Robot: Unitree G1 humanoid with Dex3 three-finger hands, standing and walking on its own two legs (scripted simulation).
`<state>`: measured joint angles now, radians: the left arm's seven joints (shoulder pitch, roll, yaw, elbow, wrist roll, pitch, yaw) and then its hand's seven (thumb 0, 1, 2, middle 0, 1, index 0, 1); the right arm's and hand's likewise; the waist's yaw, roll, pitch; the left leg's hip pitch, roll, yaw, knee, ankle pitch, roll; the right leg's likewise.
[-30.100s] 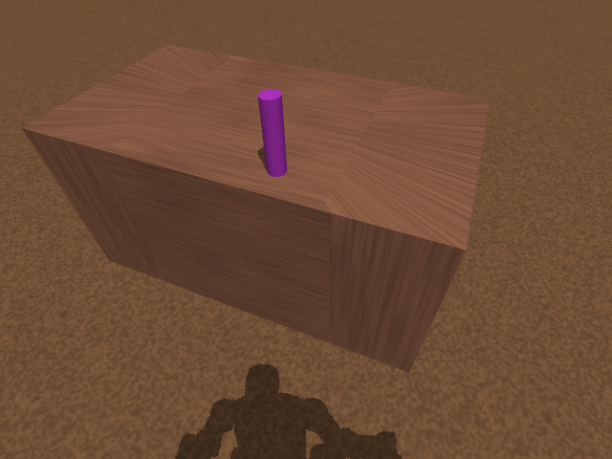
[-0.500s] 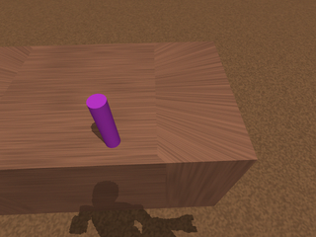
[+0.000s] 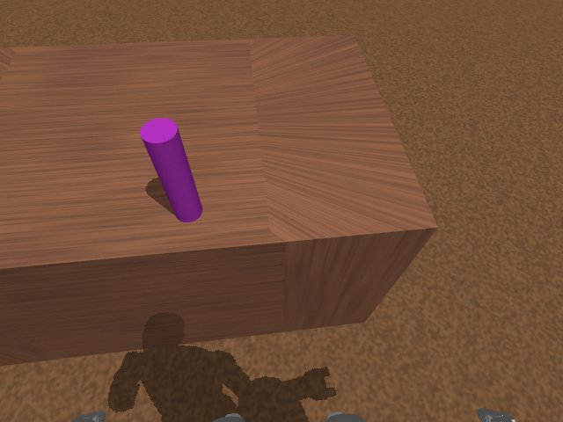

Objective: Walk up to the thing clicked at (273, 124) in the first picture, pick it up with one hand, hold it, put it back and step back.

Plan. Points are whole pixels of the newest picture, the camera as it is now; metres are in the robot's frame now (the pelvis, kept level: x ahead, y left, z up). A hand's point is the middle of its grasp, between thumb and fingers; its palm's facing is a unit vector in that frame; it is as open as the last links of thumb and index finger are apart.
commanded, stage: step back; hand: left
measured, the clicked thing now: (176, 176) +0.51 +0.20 +0.00
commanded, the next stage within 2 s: none
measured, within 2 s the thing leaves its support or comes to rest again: neither
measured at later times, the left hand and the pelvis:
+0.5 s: hand out of the picture +0.00 +0.27 -0.15, palm faces +0.06 -0.93 -0.37, open 7.4 cm; pelvis -0.12 +0.00 +0.00, yaw +4 degrees
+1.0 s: hand out of the picture -0.20 +0.22 -0.12, palm faces +0.02 -0.90 -0.44, open 7.4 cm; pelvis -0.27 -0.06 +0.01, yaw +1 degrees
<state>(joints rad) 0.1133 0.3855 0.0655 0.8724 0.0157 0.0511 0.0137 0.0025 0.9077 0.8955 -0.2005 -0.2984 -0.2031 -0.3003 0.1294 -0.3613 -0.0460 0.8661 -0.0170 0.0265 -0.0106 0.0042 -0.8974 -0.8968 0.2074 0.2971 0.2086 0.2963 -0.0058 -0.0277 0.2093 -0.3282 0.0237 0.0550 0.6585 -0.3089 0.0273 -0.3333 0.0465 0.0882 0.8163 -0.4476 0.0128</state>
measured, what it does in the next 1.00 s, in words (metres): walks backwards: right foot, then left foot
